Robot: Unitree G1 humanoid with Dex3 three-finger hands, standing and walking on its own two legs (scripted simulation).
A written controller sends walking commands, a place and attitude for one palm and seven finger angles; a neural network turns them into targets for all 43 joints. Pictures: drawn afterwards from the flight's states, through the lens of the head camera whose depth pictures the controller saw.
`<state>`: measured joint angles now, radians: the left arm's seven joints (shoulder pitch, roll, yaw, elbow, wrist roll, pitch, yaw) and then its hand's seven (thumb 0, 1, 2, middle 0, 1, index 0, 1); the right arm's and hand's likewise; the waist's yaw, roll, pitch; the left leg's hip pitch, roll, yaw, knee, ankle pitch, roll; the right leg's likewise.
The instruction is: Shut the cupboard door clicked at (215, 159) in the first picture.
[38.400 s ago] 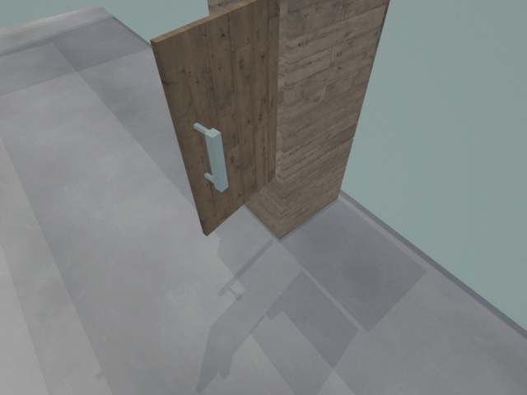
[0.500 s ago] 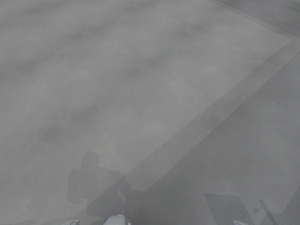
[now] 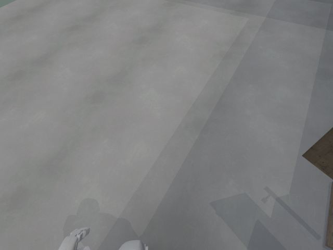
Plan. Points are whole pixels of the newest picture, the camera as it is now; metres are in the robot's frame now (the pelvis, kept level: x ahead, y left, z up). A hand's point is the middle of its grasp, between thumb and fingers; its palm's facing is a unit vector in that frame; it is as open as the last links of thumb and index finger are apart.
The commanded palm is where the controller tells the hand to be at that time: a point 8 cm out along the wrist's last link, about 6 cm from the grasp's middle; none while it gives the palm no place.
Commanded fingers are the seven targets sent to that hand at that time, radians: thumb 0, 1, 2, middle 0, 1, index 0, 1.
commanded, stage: turn to face it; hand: left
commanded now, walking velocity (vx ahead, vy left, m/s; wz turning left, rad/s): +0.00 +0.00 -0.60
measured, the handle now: out of the picture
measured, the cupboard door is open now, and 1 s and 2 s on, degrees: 67 67 67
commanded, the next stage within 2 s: take the last steps up to it in 1.36 s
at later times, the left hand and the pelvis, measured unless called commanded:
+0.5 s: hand (101, 228) +0.19 +0.21 -0.15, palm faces -0.24 -0.95 -0.21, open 7.4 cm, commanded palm none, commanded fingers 0.00 0.90 0.90 -0.20 -0.30 -0.20 -0.30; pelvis +0.04 +0.02 +0.02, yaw -17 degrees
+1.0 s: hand (139, 212) +0.23 +0.10 -0.15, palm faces -0.52 -0.82 -0.24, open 7.4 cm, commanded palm none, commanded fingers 0.00 0.90 0.90 -0.20 -0.30 -0.20 -0.30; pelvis +0.05 -0.02 +0.01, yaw -34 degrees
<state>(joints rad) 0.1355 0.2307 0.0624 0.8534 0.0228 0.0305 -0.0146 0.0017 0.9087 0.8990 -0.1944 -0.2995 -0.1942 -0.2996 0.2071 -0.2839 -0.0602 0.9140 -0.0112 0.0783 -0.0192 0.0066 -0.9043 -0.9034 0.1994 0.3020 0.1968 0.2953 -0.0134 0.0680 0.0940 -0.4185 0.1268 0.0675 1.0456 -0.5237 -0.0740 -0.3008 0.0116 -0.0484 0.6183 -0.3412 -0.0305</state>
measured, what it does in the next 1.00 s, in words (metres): steps on the spot, turning right: left foot, then right foot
